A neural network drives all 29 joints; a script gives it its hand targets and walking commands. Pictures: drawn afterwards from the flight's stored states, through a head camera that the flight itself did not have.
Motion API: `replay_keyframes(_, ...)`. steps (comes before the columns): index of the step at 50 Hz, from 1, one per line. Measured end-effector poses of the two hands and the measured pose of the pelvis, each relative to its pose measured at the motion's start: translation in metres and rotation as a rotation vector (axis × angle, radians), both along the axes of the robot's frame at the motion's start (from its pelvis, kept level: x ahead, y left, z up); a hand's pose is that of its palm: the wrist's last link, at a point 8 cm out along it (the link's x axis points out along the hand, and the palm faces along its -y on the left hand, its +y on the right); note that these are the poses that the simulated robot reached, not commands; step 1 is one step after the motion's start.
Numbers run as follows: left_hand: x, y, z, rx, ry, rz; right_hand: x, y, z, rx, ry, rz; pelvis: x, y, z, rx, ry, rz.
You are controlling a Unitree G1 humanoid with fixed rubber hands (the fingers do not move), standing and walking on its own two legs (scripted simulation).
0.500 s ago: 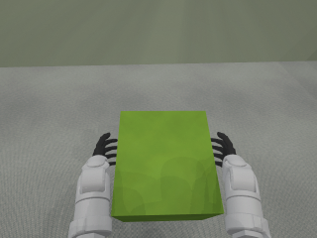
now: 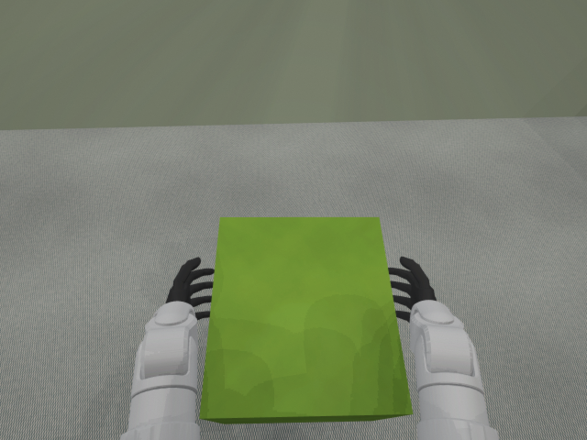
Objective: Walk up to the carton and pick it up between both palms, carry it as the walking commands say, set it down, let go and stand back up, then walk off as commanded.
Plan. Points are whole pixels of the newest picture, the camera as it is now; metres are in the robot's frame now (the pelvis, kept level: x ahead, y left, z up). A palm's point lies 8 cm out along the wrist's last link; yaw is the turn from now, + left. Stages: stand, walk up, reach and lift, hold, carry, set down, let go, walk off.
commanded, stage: reach and lift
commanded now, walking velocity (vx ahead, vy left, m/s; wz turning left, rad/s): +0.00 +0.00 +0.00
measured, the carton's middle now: (299, 323) +0.31 +0.00 -0.05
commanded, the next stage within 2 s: hold in 0.12 s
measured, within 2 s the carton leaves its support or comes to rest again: neither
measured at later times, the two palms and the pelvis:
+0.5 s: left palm (176, 318) +0.27 +0.17 +0.04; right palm (422, 318) +0.26 -0.17 +0.04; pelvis -0.01 +0.00 +0.00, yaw +0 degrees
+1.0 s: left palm (180, 318) +0.27 +0.16 +0.04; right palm (423, 318) +0.26 -0.17 +0.04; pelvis +0.00 +0.00 +0.00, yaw -1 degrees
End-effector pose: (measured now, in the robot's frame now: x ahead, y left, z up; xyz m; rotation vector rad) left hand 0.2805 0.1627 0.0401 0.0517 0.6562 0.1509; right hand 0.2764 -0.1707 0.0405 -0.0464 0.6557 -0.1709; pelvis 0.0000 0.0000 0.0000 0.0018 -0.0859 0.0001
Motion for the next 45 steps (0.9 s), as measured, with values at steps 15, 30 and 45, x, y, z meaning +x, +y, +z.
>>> replay_keyframes(15,-0.012,0.001,-0.001,-0.002,0.0,-0.003,-0.013,0.0,-0.002,0.004,0.007,-0.002,-0.007,0.0,-0.001,-0.001,-0.017,0.002)
replay_keyframes(30,-0.01,0.003,0.0,-0.011,-0.007,-0.001,-0.013,0.003,-0.001,0.009,0.002,-0.012,-0.011,0.005,-0.002,-0.001,-0.023,-0.004)
replay_keyframes(45,-0.008,0.001,-0.003,0.0,0.001,-0.004,-0.012,0.001,-0.003,0.005,0.008,-0.008,-0.005,0.003,-0.001,0.002,-0.019,-0.01)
